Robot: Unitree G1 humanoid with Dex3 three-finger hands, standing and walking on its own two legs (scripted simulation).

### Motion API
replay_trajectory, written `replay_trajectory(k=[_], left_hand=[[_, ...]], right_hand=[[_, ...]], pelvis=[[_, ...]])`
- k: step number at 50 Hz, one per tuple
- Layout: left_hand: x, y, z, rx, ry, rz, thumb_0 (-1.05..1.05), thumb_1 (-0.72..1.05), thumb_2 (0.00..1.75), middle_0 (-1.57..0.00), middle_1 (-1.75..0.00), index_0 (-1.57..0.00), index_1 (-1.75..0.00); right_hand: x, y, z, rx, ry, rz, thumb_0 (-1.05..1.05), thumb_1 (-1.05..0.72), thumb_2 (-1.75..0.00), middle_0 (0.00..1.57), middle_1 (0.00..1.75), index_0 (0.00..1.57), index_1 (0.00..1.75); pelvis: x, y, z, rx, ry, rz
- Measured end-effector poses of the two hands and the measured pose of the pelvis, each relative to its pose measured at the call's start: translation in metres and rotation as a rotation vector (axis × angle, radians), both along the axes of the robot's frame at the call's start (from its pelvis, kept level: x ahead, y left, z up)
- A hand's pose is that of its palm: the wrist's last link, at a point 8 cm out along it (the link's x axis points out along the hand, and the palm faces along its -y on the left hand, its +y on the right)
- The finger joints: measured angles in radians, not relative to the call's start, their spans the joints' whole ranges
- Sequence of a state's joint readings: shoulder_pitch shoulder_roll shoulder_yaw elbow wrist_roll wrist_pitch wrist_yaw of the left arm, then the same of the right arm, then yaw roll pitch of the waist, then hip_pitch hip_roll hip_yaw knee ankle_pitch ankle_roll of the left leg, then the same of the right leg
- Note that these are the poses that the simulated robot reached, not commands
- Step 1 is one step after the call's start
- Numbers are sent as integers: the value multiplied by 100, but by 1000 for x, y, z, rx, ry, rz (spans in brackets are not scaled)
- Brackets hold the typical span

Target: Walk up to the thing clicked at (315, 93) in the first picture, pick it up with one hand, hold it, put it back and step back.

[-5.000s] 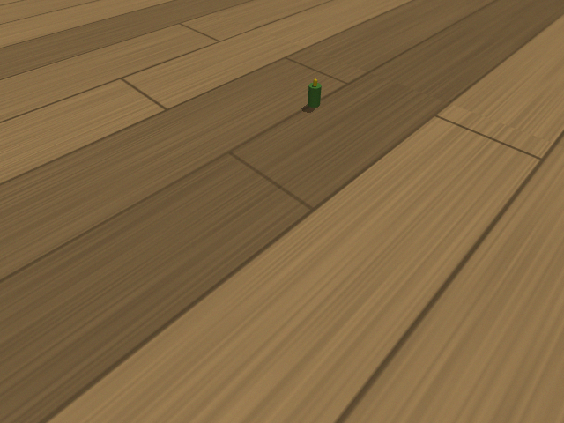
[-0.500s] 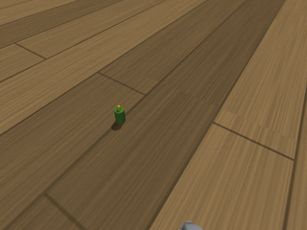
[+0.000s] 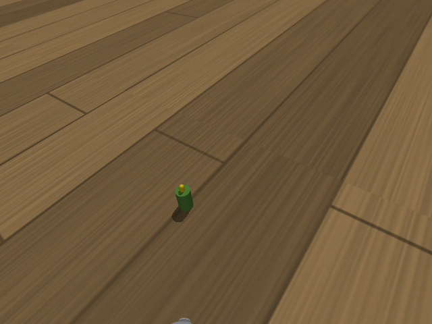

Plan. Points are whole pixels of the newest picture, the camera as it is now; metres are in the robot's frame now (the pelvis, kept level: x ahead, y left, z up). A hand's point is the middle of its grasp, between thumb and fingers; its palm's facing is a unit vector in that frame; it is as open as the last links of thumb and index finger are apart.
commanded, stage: walk up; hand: left
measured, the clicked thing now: (183, 195) +0.93 +0.27 -0.69
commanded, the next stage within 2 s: none
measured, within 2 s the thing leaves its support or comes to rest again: neither
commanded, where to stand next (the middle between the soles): +0.57 +0.05 m, yaw -2 degrees
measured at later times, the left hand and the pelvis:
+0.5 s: hand (91, 294) +0.25 +0.33 -0.15, palm faces -0.07 -0.94 -0.33, open 7.4 cm; pelvis +0.19 +0.06 -0.01, yaw -1 degrees
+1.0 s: hand (113, 233) +0.39 +0.31 -0.13, palm faces -0.03 -0.91 -0.41, open 7.4 cm; pelvis +0.35 +0.03 -0.01, yaw -1 degrees
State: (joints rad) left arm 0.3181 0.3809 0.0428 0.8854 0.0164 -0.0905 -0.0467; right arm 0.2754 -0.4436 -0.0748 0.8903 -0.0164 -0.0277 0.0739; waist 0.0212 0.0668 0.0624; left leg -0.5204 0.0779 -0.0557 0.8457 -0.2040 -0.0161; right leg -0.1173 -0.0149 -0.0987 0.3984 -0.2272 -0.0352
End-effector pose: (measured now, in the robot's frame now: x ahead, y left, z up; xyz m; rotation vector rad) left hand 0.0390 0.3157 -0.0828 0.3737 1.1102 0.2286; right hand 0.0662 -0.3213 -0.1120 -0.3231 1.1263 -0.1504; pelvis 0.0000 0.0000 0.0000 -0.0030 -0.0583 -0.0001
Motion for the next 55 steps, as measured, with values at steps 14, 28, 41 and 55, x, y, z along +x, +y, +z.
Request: replay_trajectory(k=[14,28,41,55], left_hand=[[90,63,-50,-54,128,22,1,90,90,-20,-30,-21,-30],[237,47,-27,-52,63,-62,1,90,90,-20,-30,-21,-30],[322,12,4,24,-33,-40,0,90,89,-20,-30,-21,-30],[370,59,-35,-24,44,-9,0,90,89,-20,-30,-21,-30]], right_hand=[[128,62,18,-77,-72,17,0,-91,-90,21,30,21,30],[171,53,4,-40,10,-61,0,-90,-90,21,30,21,30],[276,25,-22,30,24,-36,0,-91,-90,21,30,21,30],[366,42,3,-75,24,-4,0,-91,-90,21,30,21,30]], pelvis=[[115,56,-16,-22,7,9],[212,49,-9,42,0,-26],[295,17,-7,40,-11,-37],[382,50,-19,-17,11,-9]])
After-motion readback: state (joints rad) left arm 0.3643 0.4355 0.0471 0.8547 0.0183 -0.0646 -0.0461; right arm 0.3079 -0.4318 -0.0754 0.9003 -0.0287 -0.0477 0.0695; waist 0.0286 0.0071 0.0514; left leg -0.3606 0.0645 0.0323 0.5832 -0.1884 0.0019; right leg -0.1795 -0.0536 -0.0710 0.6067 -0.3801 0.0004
